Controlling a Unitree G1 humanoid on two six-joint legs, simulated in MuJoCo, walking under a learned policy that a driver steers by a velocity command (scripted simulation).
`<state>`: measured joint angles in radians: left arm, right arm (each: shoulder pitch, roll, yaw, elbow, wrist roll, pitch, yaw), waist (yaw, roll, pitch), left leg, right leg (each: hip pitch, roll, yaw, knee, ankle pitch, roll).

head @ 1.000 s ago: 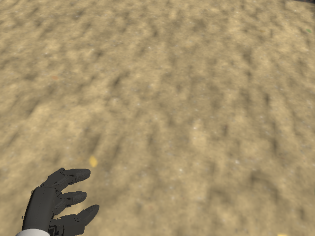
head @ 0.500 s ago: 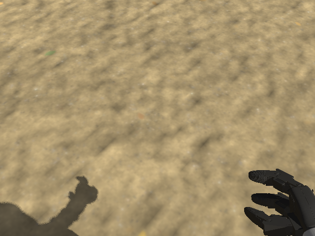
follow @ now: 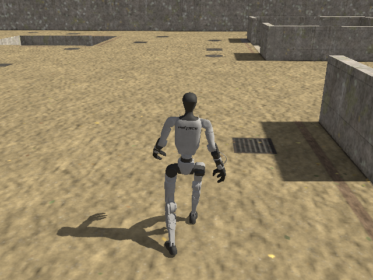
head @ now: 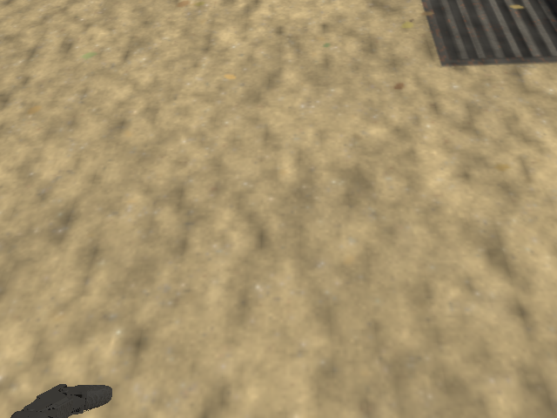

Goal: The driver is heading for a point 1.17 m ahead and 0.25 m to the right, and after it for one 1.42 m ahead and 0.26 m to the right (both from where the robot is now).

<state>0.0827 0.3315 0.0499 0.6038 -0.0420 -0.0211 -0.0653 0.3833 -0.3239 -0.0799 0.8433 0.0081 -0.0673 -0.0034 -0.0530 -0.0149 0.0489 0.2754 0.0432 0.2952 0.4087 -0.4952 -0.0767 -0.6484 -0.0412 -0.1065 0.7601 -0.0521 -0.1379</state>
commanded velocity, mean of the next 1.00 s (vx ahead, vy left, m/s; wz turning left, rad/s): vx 0.97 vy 0.00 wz -0.36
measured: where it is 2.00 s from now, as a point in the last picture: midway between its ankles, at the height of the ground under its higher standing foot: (377, 193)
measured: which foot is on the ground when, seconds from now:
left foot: down 0.00-0.02, up 0.04-0.42, down 0.44-0.90, up 0.92-1.00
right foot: up 0.00-0.00, down 0.02-0.44, up 0.46-0.86, down 0.88-1.00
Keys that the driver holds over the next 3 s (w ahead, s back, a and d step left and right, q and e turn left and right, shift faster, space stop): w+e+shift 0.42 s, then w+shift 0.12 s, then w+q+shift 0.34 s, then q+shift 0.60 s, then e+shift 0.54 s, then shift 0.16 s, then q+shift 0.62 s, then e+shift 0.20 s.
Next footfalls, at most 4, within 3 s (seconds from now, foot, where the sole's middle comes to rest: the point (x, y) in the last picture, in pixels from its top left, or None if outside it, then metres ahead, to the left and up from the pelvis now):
0.02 right None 0.22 -0.05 -0.73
0.44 left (269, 345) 0.66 0.06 -0.73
0.88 right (424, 278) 0.82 -0.36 -0.73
1.26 left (343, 191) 1.15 -0.19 -0.73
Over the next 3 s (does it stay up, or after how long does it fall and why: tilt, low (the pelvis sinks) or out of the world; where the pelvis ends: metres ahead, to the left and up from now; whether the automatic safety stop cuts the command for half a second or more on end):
stays up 1.11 -0.24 0.04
